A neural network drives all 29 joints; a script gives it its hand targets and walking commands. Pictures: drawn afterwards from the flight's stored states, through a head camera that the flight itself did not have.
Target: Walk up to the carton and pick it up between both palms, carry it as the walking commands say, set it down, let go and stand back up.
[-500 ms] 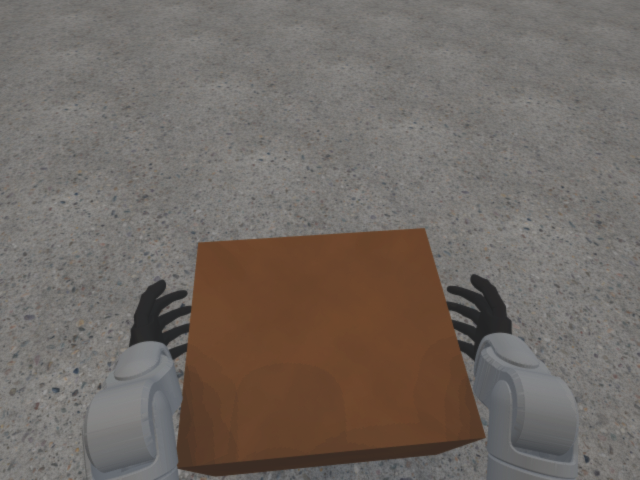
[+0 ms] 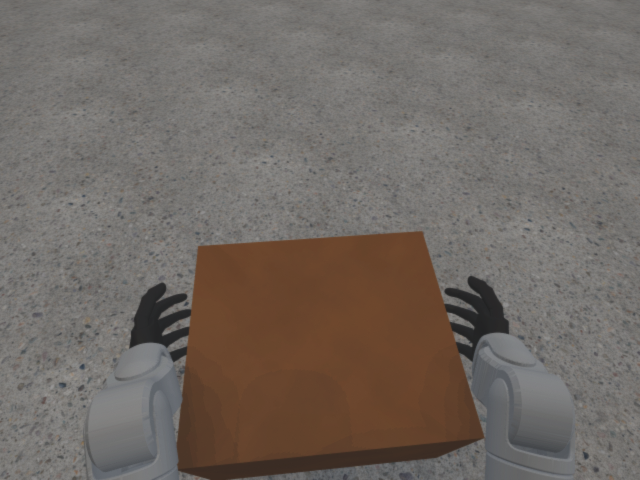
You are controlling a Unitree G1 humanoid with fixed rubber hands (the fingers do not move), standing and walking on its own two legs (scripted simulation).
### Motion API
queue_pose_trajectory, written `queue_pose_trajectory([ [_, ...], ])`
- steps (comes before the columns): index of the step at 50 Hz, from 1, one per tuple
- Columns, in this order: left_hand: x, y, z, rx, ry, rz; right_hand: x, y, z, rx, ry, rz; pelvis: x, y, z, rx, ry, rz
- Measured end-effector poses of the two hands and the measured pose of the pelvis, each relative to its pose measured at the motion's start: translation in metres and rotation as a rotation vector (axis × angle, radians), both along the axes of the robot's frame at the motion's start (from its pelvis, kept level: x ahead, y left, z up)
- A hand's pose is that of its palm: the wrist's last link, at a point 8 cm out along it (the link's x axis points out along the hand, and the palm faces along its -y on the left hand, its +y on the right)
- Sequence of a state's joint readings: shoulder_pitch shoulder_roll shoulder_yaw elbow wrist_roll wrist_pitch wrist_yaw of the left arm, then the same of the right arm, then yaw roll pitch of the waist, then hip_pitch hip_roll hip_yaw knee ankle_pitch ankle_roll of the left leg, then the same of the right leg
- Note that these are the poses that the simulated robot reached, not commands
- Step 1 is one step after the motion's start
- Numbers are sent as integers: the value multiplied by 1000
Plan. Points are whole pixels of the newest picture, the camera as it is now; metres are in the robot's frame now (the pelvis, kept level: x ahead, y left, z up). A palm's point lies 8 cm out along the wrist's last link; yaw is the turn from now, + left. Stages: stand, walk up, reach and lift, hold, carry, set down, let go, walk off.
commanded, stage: carry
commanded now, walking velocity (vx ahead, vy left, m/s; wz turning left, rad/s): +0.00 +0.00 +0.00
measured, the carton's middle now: (319, 354) +0.27 +0.01 +0.01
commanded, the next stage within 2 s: none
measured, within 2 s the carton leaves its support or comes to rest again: neither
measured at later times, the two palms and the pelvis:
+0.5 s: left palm (161, 358) +0.23 +0.19 +0.07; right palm (484, 348) +0.24 -0.18 +0.08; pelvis +0.00 +0.00 +0.00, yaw +0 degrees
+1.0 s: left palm (175, 358) +0.26 +0.19 +0.03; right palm (469, 350) +0.26 -0.18 +0.03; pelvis +0.00 +0.00 +0.00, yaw -1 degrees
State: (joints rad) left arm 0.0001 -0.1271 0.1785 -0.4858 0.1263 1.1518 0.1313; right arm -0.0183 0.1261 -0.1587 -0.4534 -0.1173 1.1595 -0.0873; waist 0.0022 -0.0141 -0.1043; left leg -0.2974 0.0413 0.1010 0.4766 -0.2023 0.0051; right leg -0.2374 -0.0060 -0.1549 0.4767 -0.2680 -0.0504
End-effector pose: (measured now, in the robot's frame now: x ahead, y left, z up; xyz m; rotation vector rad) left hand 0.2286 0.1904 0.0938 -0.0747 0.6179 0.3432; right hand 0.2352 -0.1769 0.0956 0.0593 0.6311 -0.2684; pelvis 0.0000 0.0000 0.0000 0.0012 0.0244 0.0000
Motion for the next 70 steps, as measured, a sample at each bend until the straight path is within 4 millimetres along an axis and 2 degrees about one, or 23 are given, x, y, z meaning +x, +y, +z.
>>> queue_pose_trajectory([
  [13,-2,-2,-8,2,14,1,-1,-2,-8,0,15,12,-4,-4,0,0,0,0],
  [30,9,-4,-25,22,27,-21,9,-4,-24,-23,27,36,-5,-3,-1,2,3,-5],
  [51,28,-5,-63,74,69,-96,28,-7,-64,-84,66,91,1,-2,-2,6,6,-13],
  [60,36,-8,-69,75,50,-139,36,-13,-71,-101,49,112,5,-2,-2,7,10,-16],
  [70,37,-9,-73,80,47,-156,38,-15,-76,-111,48,128,8,-3,-3,8,10,-16],
])
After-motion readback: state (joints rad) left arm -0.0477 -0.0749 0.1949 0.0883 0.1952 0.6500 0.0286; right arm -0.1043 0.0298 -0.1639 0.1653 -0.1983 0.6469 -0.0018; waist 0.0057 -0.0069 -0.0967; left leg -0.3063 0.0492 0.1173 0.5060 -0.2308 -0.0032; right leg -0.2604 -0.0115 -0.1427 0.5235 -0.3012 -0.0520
